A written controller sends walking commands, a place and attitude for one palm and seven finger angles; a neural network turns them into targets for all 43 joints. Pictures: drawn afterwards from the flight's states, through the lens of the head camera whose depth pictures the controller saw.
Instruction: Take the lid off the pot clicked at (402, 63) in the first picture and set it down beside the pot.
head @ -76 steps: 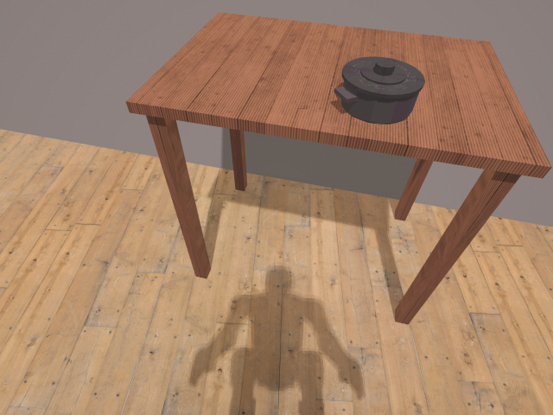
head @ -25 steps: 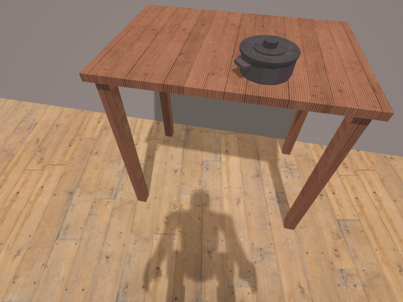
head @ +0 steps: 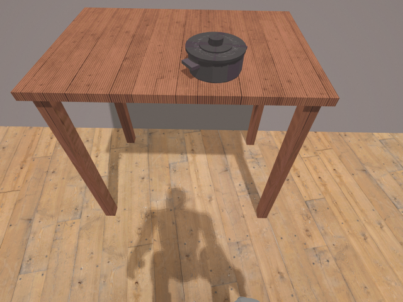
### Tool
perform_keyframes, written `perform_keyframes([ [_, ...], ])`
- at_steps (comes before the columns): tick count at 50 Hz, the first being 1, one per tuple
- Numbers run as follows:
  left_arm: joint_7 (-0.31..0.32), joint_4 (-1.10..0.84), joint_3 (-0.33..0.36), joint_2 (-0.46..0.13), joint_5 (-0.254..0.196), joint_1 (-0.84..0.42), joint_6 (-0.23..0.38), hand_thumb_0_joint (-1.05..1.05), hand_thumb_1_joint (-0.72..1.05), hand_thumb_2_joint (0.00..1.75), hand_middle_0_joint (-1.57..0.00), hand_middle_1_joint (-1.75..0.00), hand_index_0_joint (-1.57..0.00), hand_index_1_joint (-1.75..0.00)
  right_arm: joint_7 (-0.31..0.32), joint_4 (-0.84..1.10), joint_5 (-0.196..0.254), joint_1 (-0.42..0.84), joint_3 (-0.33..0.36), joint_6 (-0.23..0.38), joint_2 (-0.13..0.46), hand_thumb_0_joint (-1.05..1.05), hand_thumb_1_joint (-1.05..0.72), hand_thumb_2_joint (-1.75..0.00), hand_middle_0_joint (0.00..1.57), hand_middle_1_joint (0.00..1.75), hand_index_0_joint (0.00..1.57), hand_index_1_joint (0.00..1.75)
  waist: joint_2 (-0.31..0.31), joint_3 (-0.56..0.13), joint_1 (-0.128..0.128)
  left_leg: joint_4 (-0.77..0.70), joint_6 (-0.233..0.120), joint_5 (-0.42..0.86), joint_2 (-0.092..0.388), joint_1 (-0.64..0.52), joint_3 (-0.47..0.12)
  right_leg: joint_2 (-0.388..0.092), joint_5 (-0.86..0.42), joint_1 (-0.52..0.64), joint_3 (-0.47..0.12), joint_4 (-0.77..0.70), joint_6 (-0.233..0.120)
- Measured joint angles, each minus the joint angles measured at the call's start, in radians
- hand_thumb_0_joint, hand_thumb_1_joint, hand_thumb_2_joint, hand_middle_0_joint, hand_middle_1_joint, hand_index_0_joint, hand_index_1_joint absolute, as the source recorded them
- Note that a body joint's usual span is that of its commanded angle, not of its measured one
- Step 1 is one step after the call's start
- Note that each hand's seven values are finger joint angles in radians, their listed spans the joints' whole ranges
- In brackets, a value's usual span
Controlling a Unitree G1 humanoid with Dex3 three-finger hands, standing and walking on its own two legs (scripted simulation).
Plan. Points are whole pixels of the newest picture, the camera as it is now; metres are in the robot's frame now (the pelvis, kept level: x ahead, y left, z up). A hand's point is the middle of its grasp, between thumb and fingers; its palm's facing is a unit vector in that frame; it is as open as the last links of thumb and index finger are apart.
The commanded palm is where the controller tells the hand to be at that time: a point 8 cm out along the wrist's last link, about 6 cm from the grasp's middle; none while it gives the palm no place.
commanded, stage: take the last steps up to it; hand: left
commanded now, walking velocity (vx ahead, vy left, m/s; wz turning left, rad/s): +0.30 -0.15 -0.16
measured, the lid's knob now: (216, 39) +0.77 -0.02 +0.15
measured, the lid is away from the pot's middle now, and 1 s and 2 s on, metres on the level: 0.00 0.00 0.00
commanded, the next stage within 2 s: come to a stop and stand still in 0.56 s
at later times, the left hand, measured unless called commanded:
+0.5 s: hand out of the picture +0.15 +0.07 -0.19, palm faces +0.03 -0.99 -0.11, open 7.4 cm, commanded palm none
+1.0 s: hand (186, 220) +0.36 +0.06 -0.17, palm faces -0.02 -0.96 -0.27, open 7.4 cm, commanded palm none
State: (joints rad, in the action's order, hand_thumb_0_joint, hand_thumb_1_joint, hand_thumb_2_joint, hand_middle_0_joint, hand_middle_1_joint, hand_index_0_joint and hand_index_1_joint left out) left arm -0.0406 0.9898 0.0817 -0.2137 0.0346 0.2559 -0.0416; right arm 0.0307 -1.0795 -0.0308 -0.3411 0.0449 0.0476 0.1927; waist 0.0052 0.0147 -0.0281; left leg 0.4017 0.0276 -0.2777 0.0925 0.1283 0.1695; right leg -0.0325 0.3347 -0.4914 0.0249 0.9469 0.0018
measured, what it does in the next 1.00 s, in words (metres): walks ahead: right foot, then left foot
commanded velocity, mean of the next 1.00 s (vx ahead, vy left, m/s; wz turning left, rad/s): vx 0.06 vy -0.01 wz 0.00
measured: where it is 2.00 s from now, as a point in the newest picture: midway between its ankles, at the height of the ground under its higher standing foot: outside the picture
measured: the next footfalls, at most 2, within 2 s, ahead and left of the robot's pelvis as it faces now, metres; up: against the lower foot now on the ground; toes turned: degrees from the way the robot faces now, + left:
right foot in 0.14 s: +0.14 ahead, -0.17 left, +0.00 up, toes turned -8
left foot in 0.54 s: +0.31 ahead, +0.01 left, +0.00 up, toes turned +5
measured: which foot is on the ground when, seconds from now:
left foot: down 0.00-0.14, up 0.16-0.52, down 0.54-0.92, up 0.94-1.00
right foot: up 0.00-0.12, down 0.14-0.54, up 0.56-0.88, down 0.90-1.00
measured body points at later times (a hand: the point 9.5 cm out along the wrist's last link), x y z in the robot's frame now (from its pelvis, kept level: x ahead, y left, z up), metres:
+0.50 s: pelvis +0.18 -0.08 -0.01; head +0.20 -0.06 +0.44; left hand +0.15 +0.13 -0.18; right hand +0.25 -0.31 -0.14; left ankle +0.26 +0.01 -0.73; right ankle +0.10 -0.17 -0.74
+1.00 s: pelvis +0.29 -0.13 -0.01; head +0.33 -0.15 +0.43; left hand +0.36 +0.11 -0.15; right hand +0.31 -0.37 -0.18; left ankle +0.25 -0.01 -0.70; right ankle +0.34 -0.26 -0.74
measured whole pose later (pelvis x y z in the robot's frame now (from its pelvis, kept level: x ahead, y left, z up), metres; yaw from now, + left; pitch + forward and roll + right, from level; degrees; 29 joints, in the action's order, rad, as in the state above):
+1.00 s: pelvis +0.29 -0.13 -0.01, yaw -1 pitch -1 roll +1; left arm 0.03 0.97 0.04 -0.17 0.03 0.20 0.00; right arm 0.03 -1.03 -0.01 -0.21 0.06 -0.05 0.18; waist -0.02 0.11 -0.02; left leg 0.91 0.02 -0.54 0.02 0.35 0.03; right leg -0.07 0.24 -0.37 0.06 0.61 0.00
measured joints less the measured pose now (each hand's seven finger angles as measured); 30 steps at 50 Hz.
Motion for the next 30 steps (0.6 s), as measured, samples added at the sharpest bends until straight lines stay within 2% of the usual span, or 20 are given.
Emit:
perform_keyframes([
  [4, -0.011, -0.024, 0.002, -0.007, -0.004, -0.031, 0.007, 0.00, 0.91, 0.89, -0.20, -0.30, -0.19, -0.30, -0.004, -0.017, -0.006, -0.025, 0.004, 0.001, 0.011, 0.00, -0.90, -0.90, 0.20, 0.29, 0.20, 0.30, -0.007, 0.016, -0.009, -0.016, 0.037, -0.022, 0.035, -0.042, 0.025, -0.043, -0.020, 0.015, 0.027, -0.176, -0.001],
  [7, -0.016, -0.039, 0.000, -0.011, -0.006, -0.046, 0.028, 0.00, 0.91, 0.89, -0.20, -0.30, -0.19, -0.30, -0.012, -0.030, -0.006, -0.048, 0.008, -0.007, 0.018, 0.00, -0.90, -0.90, 0.20, 0.30, 0.20, 0.30, -0.015, 0.024, -0.017, 0.076, 0.056, -0.097, 0.077, -0.036, 0.024, -0.039, -0.060, 0.089, 0.046, -0.347, -0.014],
  [8, -0.013, -0.040, 0.000, -0.011, -0.004, -0.053, 0.044, 0.00, 0.91, 0.89, -0.20, -0.30, -0.19, -0.30, -0.015, -0.036, -0.002, -0.052, 0.008, -0.012, 0.021, 0.00, -0.90, -0.90, 0.20, 0.30, 0.20, 0.30, -0.022, 0.030, -0.014, 0.172, 0.033, -0.146, 0.098, -0.005, 0.010, -0.028, -0.117, 0.095, 0.056, -0.349, -0.018],
  [10, 0.005, -0.036, -0.006, 0.004, -0.010, -0.061, 0.069, 0.00, 0.91, 0.89, -0.20, -0.30, -0.20, -0.30, -0.019, -0.049, 0.005, -0.036, 0.007, -0.037, 0.029, 0.00, -0.90, -0.90, 0.20, 0.29, 0.20, 0.30, -0.034, 0.045, -0.006, 0.464, -0.011, -0.244, 0.086, 0.110, -0.072, -0.009, -0.087, 0.102, 0.076, -0.302, -0.029],
  [12, 0.022, -0.029, -0.012, 0.022, -0.013, -0.042, 0.078, 0.00, 0.91, 0.89, -0.20, -0.30, -0.20, -0.30, -0.023, -0.049, 0.008, -0.009, 0.009, -0.050, 0.033, 0.01, -0.90, -0.90, 0.20, 0.29, 0.20, 0.30, -0.031, 0.042, 0.005, 0.679, -0.040, -0.231, 0.055, 0.219, -0.102, 0.008, -0.055, 0.143, 0.082, -0.332, -0.041],
  [14, 0.036, -0.008, -0.019, 0.038, -0.012, -0.014, 0.079, 0.00, 0.91, 0.89, -0.20, -0.30, -0.20, -0.30, -0.026, -0.031, 0.006, 0.024, 0.011, -0.049, 0.031, 0.01, -0.91, -0.90, 0.20, 0.29, 0.20, 0.30, -0.022, 0.035, 0.007, 0.754, -0.043, -0.176, 0.039, 0.299, -0.094, 0.023, -0.063, 0.196, 0.084, -0.395, -0.048],
  [18, 0.051, 0.042, -0.035, 0.066, -0.007, 0.046, 0.083, 0.00, 0.91, 0.89, -0.20, -0.30, -0.20, -0.30, -0.029, 0.026, 0.006, 0.088, 0.013, -0.036, 0.013, 0.01, -0.91, -0.90, 0.20, 0.29, 0.20, 0.30, -0.014, 0.019, 0.002, 0.650, -0.034, -0.082, 0.027, 0.379, -0.068, 0.054, -0.075, 0.293, 0.091, -0.507, -0.057],
  [20, 0.052, 0.061, -0.042, 0.076, -0.006, 0.072, 0.088, 0.00, 0.91, 0.89, -0.20, -0.30, -0.20, -0.30, -0.033, 0.046, 0.008, 0.119, 0.011, -0.030, -0.002, 0.01, -0.91, -0.90, 0.20, 0.29, 0.20, 0.30, -0.011, 0.017, 0.010, 0.560, -0.034, -0.057, 0.021, 0.389, -0.063, 0.070, -0.068, 0.334, 0.092, -0.541, -0.059],
  [25, 0.052, 0.097, -0.044, 0.085, -0.006, 0.125, 0.091, 0.00, 0.91, 0.89, -0.20, -0.30, -0.20, -0.30, -0.038, 0.076, 0.012, 0.171, -0.001, -0.005, -0.043, 0.00, -0.91, -0.90, 0.19, 0.29, 0.19, 0.30, 0.007, 0.022, 0.037, 0.303, -0.049, -0.002, -0.005, 0.324, -0.055, 0.086, 0.006, 0.417, 0.091, -0.535, -0.047],
  [26, 0.052, 0.101, -0.043, 0.086, -0.009, 0.136, 0.090, 0.00, 0.90, 0.89, -0.20, -0.30, -0.20, -0.30, -0.036, 0.081, 0.012, 0.173, -0.005, 0.005, -0.050, 0.00, -0.91, -0.90, 0.20, 0.29, 0.20, 0.30, 0.011, 0.023, 0.039, 0.241, -0.052, 0.032, -0.016, 0.290, -0.050, 0.082, 0.039, 0.422, 0.090, -0.500, -0.042],
  [27, 0.051, 0.105, -0.041, 0.086, -0.012, 0.147, 0.088, 0.00, 0.90, 0.89, -0.20, -0.30, -0.20, -0.30, -0.033, 0.086, 0.009, 0.175, -0.009, 0.016, -0.056, 0.00, -0.91, -0.90, 0.20, 0.29, 0.20, 0.30, 0.017, 0.024, 0.040, 0.209, -0.074, 0.075, -0.025, 0.264, -0.049, 0.076, 0.080, 0.410, 0.086, -0.432, -0.040],
  [30, 0.047, 0.113, -0.038, 0.076, -0.013, 0.135, 0.068, 0.00, 0.90, 0.89, -0.20, -0.30, -0.20, -0.30, -0.021, 0.093, 0.004, 0.170, -0.021, 0.026, -0.080, 0.00, -0.91, -0.90, 0.20, 0.29, 0.20, 0.30, 0.047, 0.033, 0.039, 0.250, -0.095, 0.013, -0.044, 0.233, -0.023, 0.050, 0.163, 0.259, 0.040, -0.024, -0.041],
])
